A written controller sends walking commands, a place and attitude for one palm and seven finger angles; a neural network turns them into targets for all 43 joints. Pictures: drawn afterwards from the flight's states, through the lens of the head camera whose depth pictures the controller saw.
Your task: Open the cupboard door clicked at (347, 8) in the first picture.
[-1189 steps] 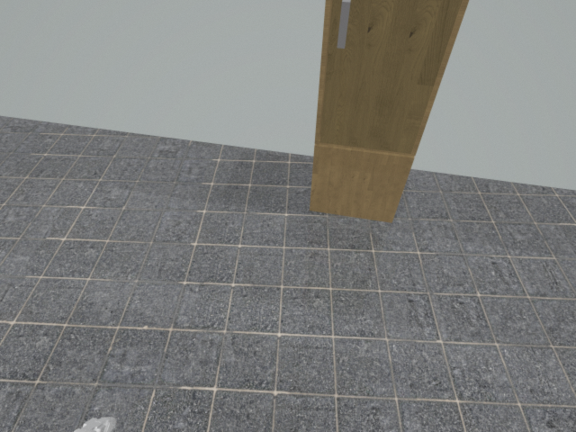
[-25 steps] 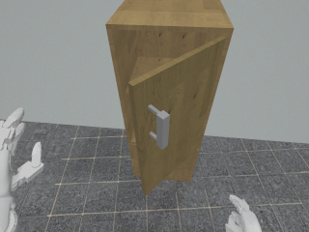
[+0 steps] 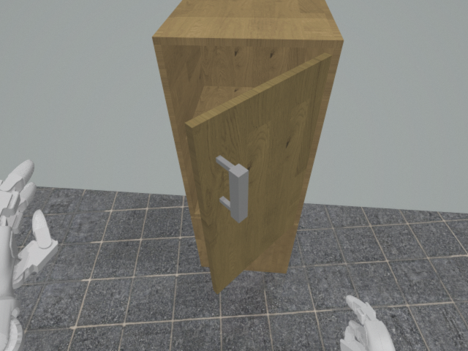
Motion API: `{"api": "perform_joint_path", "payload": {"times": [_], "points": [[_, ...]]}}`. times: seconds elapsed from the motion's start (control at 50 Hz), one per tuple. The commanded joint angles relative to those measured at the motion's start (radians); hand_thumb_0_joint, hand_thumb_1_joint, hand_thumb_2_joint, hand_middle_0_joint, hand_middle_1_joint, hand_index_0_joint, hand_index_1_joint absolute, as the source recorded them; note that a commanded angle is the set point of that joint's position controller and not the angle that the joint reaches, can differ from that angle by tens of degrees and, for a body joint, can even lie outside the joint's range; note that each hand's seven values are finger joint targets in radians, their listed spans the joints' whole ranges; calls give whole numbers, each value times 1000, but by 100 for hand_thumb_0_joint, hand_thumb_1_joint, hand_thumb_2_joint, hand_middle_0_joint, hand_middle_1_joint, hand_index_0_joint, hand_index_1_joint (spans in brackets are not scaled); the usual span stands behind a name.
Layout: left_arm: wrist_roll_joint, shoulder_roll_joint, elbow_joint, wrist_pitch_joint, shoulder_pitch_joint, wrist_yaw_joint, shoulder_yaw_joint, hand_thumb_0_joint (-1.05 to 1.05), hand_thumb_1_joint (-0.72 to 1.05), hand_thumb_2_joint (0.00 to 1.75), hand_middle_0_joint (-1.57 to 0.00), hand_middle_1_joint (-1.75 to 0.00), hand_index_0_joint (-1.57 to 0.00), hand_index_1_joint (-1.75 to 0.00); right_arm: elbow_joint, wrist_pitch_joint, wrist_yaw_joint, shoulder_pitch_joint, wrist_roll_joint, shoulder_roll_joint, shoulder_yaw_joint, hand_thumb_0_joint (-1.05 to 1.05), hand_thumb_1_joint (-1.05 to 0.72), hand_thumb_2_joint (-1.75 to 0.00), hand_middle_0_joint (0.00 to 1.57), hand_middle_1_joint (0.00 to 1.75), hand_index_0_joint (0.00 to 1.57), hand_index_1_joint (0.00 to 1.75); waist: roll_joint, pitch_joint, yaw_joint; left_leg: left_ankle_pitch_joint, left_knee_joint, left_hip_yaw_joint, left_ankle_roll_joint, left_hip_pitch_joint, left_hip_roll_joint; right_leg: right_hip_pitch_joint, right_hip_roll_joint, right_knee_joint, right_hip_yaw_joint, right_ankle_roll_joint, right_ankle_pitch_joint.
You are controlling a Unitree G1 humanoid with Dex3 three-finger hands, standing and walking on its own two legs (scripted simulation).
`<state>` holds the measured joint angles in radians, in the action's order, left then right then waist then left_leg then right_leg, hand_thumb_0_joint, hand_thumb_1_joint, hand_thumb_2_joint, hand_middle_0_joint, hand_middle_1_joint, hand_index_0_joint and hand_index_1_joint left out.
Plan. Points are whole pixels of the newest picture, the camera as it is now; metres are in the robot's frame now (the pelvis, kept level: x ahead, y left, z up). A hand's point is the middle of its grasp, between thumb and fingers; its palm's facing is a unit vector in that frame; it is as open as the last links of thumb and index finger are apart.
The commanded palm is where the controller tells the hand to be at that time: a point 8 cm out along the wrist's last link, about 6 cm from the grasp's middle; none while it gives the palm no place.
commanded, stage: step back with the hand held close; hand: left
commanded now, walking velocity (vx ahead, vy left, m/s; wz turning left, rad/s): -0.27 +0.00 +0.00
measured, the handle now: (230, 189) +0.37 +0.06 +0.10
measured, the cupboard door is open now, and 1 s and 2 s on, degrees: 49 49 49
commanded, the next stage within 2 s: stop stepping back and stand still in 1.18 s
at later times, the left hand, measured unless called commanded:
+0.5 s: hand (16, 292) +0.13 +0.28 +0.15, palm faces +0.42 -0.75 -0.52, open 7.4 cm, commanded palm +0.07 +0.32 +0.17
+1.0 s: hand out of the picture +0.08 +0.28 +0.15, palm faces +0.45 -0.76 -0.47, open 7.4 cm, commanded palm +0.00 +0.32 +0.17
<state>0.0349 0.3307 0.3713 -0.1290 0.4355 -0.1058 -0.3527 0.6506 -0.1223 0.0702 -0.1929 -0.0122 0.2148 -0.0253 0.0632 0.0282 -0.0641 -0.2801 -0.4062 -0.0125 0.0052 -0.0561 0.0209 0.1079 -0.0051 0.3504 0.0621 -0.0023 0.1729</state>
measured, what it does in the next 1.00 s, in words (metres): walks backwards: right foot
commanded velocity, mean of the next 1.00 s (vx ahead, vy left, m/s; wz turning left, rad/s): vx -0.31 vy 0.00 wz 0.00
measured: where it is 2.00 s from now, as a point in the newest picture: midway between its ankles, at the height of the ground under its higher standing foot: outside the picture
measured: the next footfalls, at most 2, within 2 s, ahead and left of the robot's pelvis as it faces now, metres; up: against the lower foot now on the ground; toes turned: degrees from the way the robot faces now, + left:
right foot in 0.92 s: -0.03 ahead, -0.11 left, +0.00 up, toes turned +4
right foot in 1.48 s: -0.30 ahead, -0.09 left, +0.00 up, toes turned -3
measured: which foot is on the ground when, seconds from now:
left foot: down 0.00-1.00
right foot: down 0.00-0.84, up 0.86-0.90, down 0.92-1.00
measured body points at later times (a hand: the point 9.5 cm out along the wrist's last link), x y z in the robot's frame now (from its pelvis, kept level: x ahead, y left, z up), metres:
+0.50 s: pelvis -0.07 +0.02 -0.02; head -0.04 +0.02 +0.43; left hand +0.11 +0.32 +0.18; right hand +0.10 -0.22 -0.09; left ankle -0.03 +0.11 -0.74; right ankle +0.02 -0.12 -0.74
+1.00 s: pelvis -0.13 +0.02 -0.03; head -0.10 +0.04 +0.42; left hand +0.05 +0.32 +0.17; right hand +0.04 -0.22 -0.10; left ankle -0.04 +0.11 -0.74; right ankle -0.07 -0.12 -0.74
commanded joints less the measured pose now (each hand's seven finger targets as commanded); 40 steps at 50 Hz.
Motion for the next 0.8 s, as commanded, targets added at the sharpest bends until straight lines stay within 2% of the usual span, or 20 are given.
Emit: {"api": "perform_joint_path", "payload": {"times": [0.0, 0.06, 0.08, 0.1, 0.14, 0.18, 0.2, 0.22, 0.32, 0.4, 0.46, 0.48, 0.5, 0.54, 0.6, 0.64, 0.66, 0.7, 0.74, 0.78], "points": [[4, 197, 196, -101, 1, -7, -143, 0, 90, 90, -20, -30, -20, -30, -190, -19, 5, 125, 5, 120, 52, 0, -90, -90, 20, 30, 20, 30, -56, -33, 44, 178, 8, 10, 23, -138, 1, 46, -70, -68, -94, 19, -187], [3, 200, 234, -109, 44, -15, -136, 0, 90, 90, -20, -30, -20, -30, -203, -8, 6, 110, 8, 131, 57, 0, -90, -90, 20, 30, 20, 30, -3, -128, 47, 253, -4, 7, 19, -132, 18, 17, -73, -11, -87, 14, -256], [3, 211, 244, -111, 53, -21, -148, 0, 90, 90, -20, -30, -20, -30, -209, -5, 8, 102, 9, 133, 61, 0, -90, -90, 20, 30, 20, 30, -19, -155, 46, 291, -6, 13, 17, -131, 24, 4, -70, 10, -78, 12, -285], [2, 231, 258, -112, 59, -25, -163, 0, 90, 90, -20, -30, -20, -30, -210, 0, 13, 110, 9, 134, 62, 0, -90, -90, 20, 30, 20, 30, -6, -172, 44, 329, -6, 23, 15, -135, 27, -12, -70, 31, -69, 12, -311], [4, 237, 274, -109, 88, -31, -176, 0, 90, 90, -20, -30, -20, -30, -227, 10, 15, 104, 14, 131, 69, 0, -90, -90, 20, 30, 20, 30, -34, -200, 44, 368, -18, 20, 15, -143, 34, -19, -69, 65, -68, 7, -358], [4, 252, 286, -109, 92, -37, -191, 0, 90, 90, -20, -30, -20, -30, -237, 18, 17, 104, 15, 130, 73, 0, -90, -90, 20, 30, 20, 30, -54, -189, 45, 343, -27, 21, 15, -174, 36, -5, -75, 77, -79, 7, -351], [2, 269, 301, -112, 86, -41, -209, 0, 90, 90, -20, -30, -20, -30, -238, 19, 20, 110, 15, 132, 75, 0, -90, -90, 20, 30, 20, 30, -40, -191, 42, 339, -28, 29, 14, -187, 33, -7, -78, 83, -80, 11, -346], [2, 261, 298, -113, 97, -43, -205, 0, 90, 90, -20, -30, -20, -30, -242, 21, 21, 106, 15, 127, 75, 0, -90, -90, 20, 30, 20, 30, -40, -178, 44, 318, -27, 28, 15, -201, 37, 5, -78, 92, -82, 10, -324], [-8, 256, 325, -125, 107, -54, -213, 0, 90, 90, -20, -30, -20, -30, -253, 14, 22, 91, 11, 133, 79, 0, -90, -90, 20, 30, 20, 30, -26, -145, 46, 149, 2, 65, 35, -323, 58, 16, -66, 134, -94, 5, -179], [-25, 245, 343, -139, 81, -62, -216, 0, 90, 90, -20, -30, -20, -30, -263, -4, 24, 82, 7, 150, 82, 0, -90, -90, 20, 30, 20, 30, 38, -106, 48, -121, 68, 112, 68, -526, 94, -49, -39, 238, -89, -3, -77], [-43, 225, 342, -150, 55, -76, -215, 0, 90, 90, -20, -30, -20, -30, -265, -15, 29, 51, -6, 144, 81, 0, -90, -90, 20, 30, 20, 30, 28, -72, 59, -317, 81, 129, 86, -667, 109, -85, -30, 315, -94, -4, -41], [-49, 222, 340, -151, 39, -81, -215, 0, 90, 90, -20, -30, -20, -30, -263, -18, 32, 39, -12, 144, 83, 0, -90, -90, 20, 30, 20, 30, -1, -65, 65, -346, 60, 129, 86, -681, 102, -70, -35, 311, -109, 1, -24], [-53, 233, 351, -154, 28, -86, -221, 0, 90, 90, -20, -30, -20, -30, -259, -20, 34, 39, -15, 146, 85, 0, -90, -90, 20, 30, 20, 30, 4, -66, 66, -370, 33, 125, 82, -679, 91, -53, -45, 286, -129, 9, 2], [-52, 233, 348, -166, 5, -84, -221, 0, 90, 90, -20, -30, -20, -30, -254, -32, 28, 26, -6, 141, 84, 0, -90, -90, 20, 30, 20, 30, -35, -69, 73, -382, -31, 105, 71, -634, 64, 24, -81, 223, -177, 22, 73], [-38, 256, 361, -177, -13, -84, -224, 0, 90, 90, -20, -30, -20, -30, -239, -40, 22, 33, 2, 135, 80, 0, -90, -90, 20, 30, 20, 30, -71, -58, 73, -336, -128, 84, 45, -509, 24, 186, -127, 89, -230, 48, 224], [-28, 254, 351, -180, 2, -85, -218, 0, 90, 90, -20, -30, -20, -30, -226, -43, 20, 34, 2, 128, 70, 0, -90, -90, 20, 30, 20, 30, -71, -63, 73, -296, -144, 83, 34, -450, 16, 248, -134, 58, -213, 50, 273], [-25, 255, 348, -183, 13, -86, -219, 0, 90, 90, -20, -30, -20, -30, -223, -44, 20, 36, 3, 125, 68, 0, -90, -90, 20, 30, 20, 30, -74, -67, 71, -294, -135, 88, 34, -441, 19, 256, -128, 62, -197, 45, 277], [-26, 271, 353, -189, 28, -88, -240, 0, 90, 90, -20, -30, -20, -30, -225, -47, 25, 47, 1, 138, 72, 0, -90, -90, 20, 30, 20, 30, -7, -67, 69, -342, -40, 134, 48, -514, 55, 186, -89, 123, -158, 26, 263], [-31, 255, 360, -196, 47, -88, -249, 0, 90, 90, -20, -30, -20, -30, -230, -53, 27, 46, 0, 144, 73, 0, -90, -90, 20, 30, 20, 30, 74, -82, 66, -381, 95, 206, 83, -664, 132, 22, -20, 304, -95, -4, 123], [-39, 254, 364, -202, 58, -83, -260, 0, 90, 90, -20, -30, -20, -30, -234, -65, 24, 53, 1, 142, 81, 0, -90, -90, 20, 30, 20, 30, 122, -134, 56, -329, 145, 242, 110, -724, 194, -111, 35, 460, -62, -19, -29]]}}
